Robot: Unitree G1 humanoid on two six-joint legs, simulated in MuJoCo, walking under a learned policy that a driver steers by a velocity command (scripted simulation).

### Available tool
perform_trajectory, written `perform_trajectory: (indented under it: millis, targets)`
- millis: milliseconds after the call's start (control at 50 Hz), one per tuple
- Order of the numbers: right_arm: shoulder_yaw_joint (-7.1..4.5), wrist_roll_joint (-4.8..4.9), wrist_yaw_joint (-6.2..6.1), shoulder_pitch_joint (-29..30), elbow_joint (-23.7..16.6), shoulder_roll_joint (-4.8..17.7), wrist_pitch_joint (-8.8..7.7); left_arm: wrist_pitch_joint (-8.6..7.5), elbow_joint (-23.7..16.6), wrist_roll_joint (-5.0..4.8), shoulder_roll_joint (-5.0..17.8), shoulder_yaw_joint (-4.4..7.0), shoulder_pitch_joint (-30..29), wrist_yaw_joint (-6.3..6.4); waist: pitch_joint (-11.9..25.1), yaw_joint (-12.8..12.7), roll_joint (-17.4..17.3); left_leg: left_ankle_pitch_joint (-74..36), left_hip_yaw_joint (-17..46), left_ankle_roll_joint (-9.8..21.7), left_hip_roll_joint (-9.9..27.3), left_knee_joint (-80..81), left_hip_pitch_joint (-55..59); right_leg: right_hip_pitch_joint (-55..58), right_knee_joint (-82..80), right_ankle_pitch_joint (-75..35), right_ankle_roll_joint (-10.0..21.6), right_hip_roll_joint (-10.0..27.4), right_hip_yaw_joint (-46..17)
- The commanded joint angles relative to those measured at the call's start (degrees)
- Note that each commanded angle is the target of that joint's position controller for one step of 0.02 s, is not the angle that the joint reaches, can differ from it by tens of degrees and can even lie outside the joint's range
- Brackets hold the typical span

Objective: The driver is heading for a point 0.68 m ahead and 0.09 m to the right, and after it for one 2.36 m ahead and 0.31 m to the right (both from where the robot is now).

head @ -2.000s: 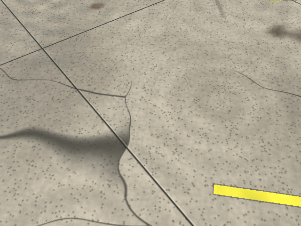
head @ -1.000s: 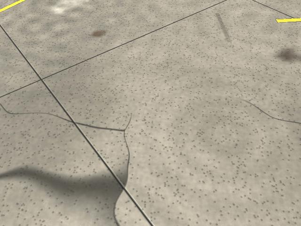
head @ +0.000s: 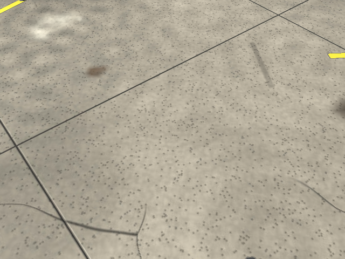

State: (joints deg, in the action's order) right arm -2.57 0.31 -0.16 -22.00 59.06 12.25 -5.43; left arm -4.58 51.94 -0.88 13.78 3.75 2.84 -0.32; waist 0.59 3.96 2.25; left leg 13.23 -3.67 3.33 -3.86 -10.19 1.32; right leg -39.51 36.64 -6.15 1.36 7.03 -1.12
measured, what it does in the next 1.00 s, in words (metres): walks ahead: right foot, then left foot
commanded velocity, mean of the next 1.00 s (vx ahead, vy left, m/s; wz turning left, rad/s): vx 0.50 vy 0.00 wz -0.07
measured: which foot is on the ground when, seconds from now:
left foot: down 0.00-0.16, up 0.18-0.68, down 0.70-1.00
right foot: up 0.00-0.12, down 0.14-0.72, up 0.74-1.00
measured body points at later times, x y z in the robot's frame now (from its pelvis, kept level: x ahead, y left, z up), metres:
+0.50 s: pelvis +0.29 -0.06 +0.00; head +0.30 -0.06 +0.45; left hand +0.28 +0.20 -0.14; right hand +0.45 -0.31 -0.11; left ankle +0.46 +0.13 -0.68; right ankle +0.25 -0.14 -0.74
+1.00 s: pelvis +0.57 +0.02 +0.00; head +0.58 +0.03 +0.45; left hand +0.70 +0.28 -0.13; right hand +0.57 -0.24 -0.13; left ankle +0.55 +0.10 -0.74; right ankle +0.66 -0.17 -0.66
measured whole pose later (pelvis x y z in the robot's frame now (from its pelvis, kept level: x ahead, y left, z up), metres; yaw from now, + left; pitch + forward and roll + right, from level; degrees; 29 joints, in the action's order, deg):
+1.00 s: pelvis +0.57 +0.02 +0.00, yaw -6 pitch +1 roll +1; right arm -3.8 -1.2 0.2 -17.3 57.1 12.6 -6.3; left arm -2.9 54.1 -1.8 15.3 5.1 10.2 0.6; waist -0.3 2.1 2.6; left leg 10.6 -9.4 4.0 -2.7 -15.3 -5.7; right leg -39.9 57.8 5.9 2.7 6.1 -5.9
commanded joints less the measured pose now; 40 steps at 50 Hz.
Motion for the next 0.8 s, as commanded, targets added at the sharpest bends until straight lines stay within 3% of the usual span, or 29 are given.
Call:
perform_trajectory:
  millis: [20, 60, 100, 120, 140, 160, 180, 200, 220, 240, 260, 280, 320, 400, 500, 600, 660, 680, 700, 720, 740, 760, 780, 800]
  targets:
    - [-1.88, 0.29, -0.43, -4.11, -0.62, 9.17, 0.37, -1.23, -5.52, -0.34, 2.34, -0.3, -9.35, -1.18, -6.77, 1.06, -4.92, -14.85, 7.13, 7.82, 17.28, 1.72, 1.73, -3.96, -4.57, 1.63, 0.48, -1.33, 1.31]
    - [-2.3, 0.47, -0.65, -4.34, -0.25, 9.81, 0.95, -1.65, -6.62, -0.54, 2.86, -0.41, -10.46, -1.96, -6.8, 0.49, -5.69, -18.7, 7.41, 7.39, 18.94, -0.91, 4.82, -3.1, -6.51, 5.61, 1.62, -1.99, 1.54]
    - [-2.71, 0.54, -0.76, -2.56, -0.64, 10.83, 1.35, -1.96, -6.17, -0.61, 4.82, 0.26, -6.78, -2.28, -4.12, -2.32, -7.34, -31.09, 6.83, 6.22, 19.22, -5.48, 5.82, 4.56, -7.93, 9.66, 3.29, -4.23, 3.1]
    - [-2.85, 0.59, -0.75, -1.14, -1.01, 11.31, 1.58, -2.05, -4.78, -0.46, 6.62, 1.18, -1.4, -2.15, -0.53, -5.48, -8.29, -41.76, 5.61, 5.37, 18.13, -11.47, 5.23, 12.99, -8.42, 10.18, 4.51, -6.48, 4.91]
    - [-2.37, 0.46, -0.68, 0.02, -1.56, 10.18, 1.79, -2.02, -1.55, -0.33, 9.45, 2.68, 8.87, -1.8, 5.45, -10.24, -7.64, -45.42, 3.29, 3.71, 15.0, -22.9, 1.0, 27.08, -8.55, 8.5, 6.4, -7.43, 5.3]
    - [-1.44, -0.5, -0.59, -0.44, -3.03, 8.36, 1.64, -1.85, 0.75, 0.52, 14.05, 3.89, 20.05, -1.16, 14.46, -13.31, -1.22, -28.14, 0.91, 1.63, 11.42, -41.74, -12.8, 46.48, -6.66, 7.7, 10.39, 3.91, -7.71]
    - [0.81, -0.16, 0.19, -7.66, -3.06, -0.08, 0.18, -1.6, 1.99, 0.91, 16.64, 4.16, 22.9, -1.47, 21.95, -8.65, 14.12, 15.35, 3.68, -1.78, -0.05, -60.98, -35.35, 64.15, -14.53, 18.57, 19.58, 16.52, -36.69]
    - [-0.42, 1.35, 0.5, -3.88, -2.6, 5.83, -1.33, -1.61, 1.73, 0.46, 11.32, 2.61, 22.07, -1.47, 20.78, -10.74, 9.26, 19.12, 11.56, -0.51, 2.33, -68.0, -41.6, 63.3, -18.44, 23.26, 17.65, 15.0, -39.86]
    - [-1.21, 2.53, 0.62, 1.83, -4.53, 8.81, -2.16, -1.71, 0.74, 0.13, 8.81, 1.86, 16.67, -1.23, 12.21, -9.99, 7.12, 14.69, 9.99, 0.35, 5.45, -68.71, -45.57, 55.85, -19.07, 19.9, 14.87, 13.23, -30.23]
    - [-1.32, 2.35, 0.19, 5.08, -5.23, 9.05, -2.36, -1.8, -0.48, 0.38, 7.36, 1.24, 11.69, -1.24, 7.62, -8.12, 1.51, 9.06, 8.36, 0.47, 8.63, -66.03, -43.41, 46.53, -20.61, 13.79, 13.35, 11.16, -23.01]
    - [-1.83, 1.44, -0.23, 6.58, -5.42, 8.67, -2.0, -1.95, -0.8, 1.02, 5.93, 0.83, 8.77, -1.45, 4.27, -6.28, -0.36, 5.73, 7.8, 0.27, 10.46, -62.4, -40.65, 38.66, -22.35, 9.4, 12.57, 9.22, -18.33]
    - [-2.06, 1.1, -0.33, 5.23, -5.17, 7.73, -1.13, -2.12, -0.61, 1.57, 4.28, 0.25, 7.72, -1.64, 3.33, -4.19, 0.42, 3.74, 8.23, 0.4, 11.96, -60.21, -37.02, 34.14, -24.21, 7.79, 11.96, 7.46, -14.89]
    - [-1.9, 0.99, -0.5, 3.43, -4.86, 5.07, 0.32, -2.29, 0.47, 1.35, 4.63, 0.29, 8.92, -1.69, 1.98, -2.78, 1.37, 2.63, 7.68, -0.03, 12.76, -56.41, -34.77, 30.07, -27.17, 6.92, 12.57, 6.41, -11.58]
    - [-2.29, 0.1, -0.72, 11.16, -7.68, 5.69, 1.08, -2.1, 1.87, 1.16, 7.6, 0.92, 12.49, -0.18, -1.73, -3.72, 0.29, -7.06, 6.87, -2.33, 13.42, -45.01, -41.56, 30.08, -30.32, 4.91, 12.68, 5.98, -7.58]
    - [-1.65, 0.37, 0.19, 20.77, -10.28, 4.28, 0.54, -1.51, 3.2, 0.45, 8.05, 0.89, 16.72, 0.63, -3.68, -6.51, 0.98, -19.31, 4.21, -2.7, 10.7, -28.44, -39.66, 32.14, -30.89, 5.47, 10.05, 3.53, -2.27]
    - [-1.09, 0.99, 1.73, 27.59, -13.08, 4.74, 0.0, -0.42, 5.57, -0.08, 8.74, 1.39, 20.89, 0.85, -5.93, -8.25, 1.32, -15.77, 4.04, -1.38, 9.33, -21.21, -41.02, 40.88, -27.35, 5.07, 9.6, 7.07, -2.42]
    - [-1.77, 1.1, 2.41, 24.55, -13.12, 6.98, -0.56, 0.36, 5.61, -0.24, 9.98, 2.01, 19.38, 1.16, -3.84, -5.29, 2.8, -9.58, 2.8, 0.87, 7.38, -19.01, -34.45, 44.03, -22.04, -5.2, 8.04, 8.62, -2.49]
    - [-2.61, 0.94, 2.33, 19.56, -11.8, 8.45, -0.68, 0.63, 5.27, -0.31, 10.2, 2.05, 17.86, 1.2, -0.76, -2.25, 3.2, -8.93, 0.98, 1.95, 5.37, -18.1, -26.81, 43.5, -16.31, -14.73, 7.04, 7.34, -1.06]
    - [-4.1, 0.74, 1.99, 9.74, -8.62, 11.13, -0.64, 0.88, 4.88, -0.11, 8.81, 1.53, 17.23, 1.18, 5.05, 1.98, 2.04, -9.82, 0.34, 3.59, 4.28, -18.26, -13.43, 39.72, -5.08, -18.94, 5.46, 4.14, 1.27]
    - [-5.36, -0.01, 1.41, -0.97, -6.42, 15.73, -0.54, 0.89, 3.48, 0.97, 6.78, 0.54, 18.14, 1.19, 13.88, 4.8, -5.37, -10.39, 13.14, 7.32, 15.21, -19.44, 4.62, 27.19, 13.96, -2.79, 3.26, 0.29, 4.18]
    - [-5.63, -0.34, 1.75, -3.19, -5.51, 18.52, -0.36, -0.45, 3.48, 0.55, -1.28, -1.62, 25.15, 0.59, 20.08, 0.55, -20.32, 1.11, 41.0, 16.02, 27.18, -10.95, 21.26, 4.74, 32.55, 36.64, 0.15, -10.82, 1.4]
    - [-4.15, 0.07, 1.77, -2.41, -6.07, 13.11, -0.56, -1.72, 4.16, -1.05, 4.76, -0.36, 21.74, 0.31, 18.69, 2.72, -14.28, 7.19, 43.54, 14.14, 26.36, -7.62, 19.64, -1.32, 39.81, 39.42, 1.29, -8.34, -7.05]
    - [-3.39, 0.17, 1.53, 2.41, -6.95, 10.55, -0.86, -2.32, 2.54, -2.28, 7.66, 0.49, 16.58, 0.26, 10.89, 2.11, -11.44, 4.57, 34.14, 11.23, 24.99, -7.08, 12.45, -4.81, 40.73, 34.57, 2.36, -5.59, -6.4]
    - [-2.78, -0.12, 1.49, 7.13, -7.92, 9.05, -1.09, -2.26, 2.02, -2.1, 7.76, 0.63, 13.86, 0.72, 6.87, 0.13, -6.58, -0.59, 26.79, 9.47, 23.08, -5.53, 3.89, -2.41, 38.17, 28.8, 2.46, -2.3, -5.01]
Next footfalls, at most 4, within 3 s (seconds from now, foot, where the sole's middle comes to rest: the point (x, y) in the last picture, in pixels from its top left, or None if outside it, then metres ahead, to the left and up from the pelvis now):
0.14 right None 0.29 -0.14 -0.78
0.70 left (141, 240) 0.59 0.10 -0.78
1.30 right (198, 177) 0.87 -0.16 -0.78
1.80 left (176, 119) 1.23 -0.09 -0.78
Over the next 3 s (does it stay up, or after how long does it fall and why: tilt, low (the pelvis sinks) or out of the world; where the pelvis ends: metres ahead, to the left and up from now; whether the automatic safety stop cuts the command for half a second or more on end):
stays up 1.65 -0.16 0.00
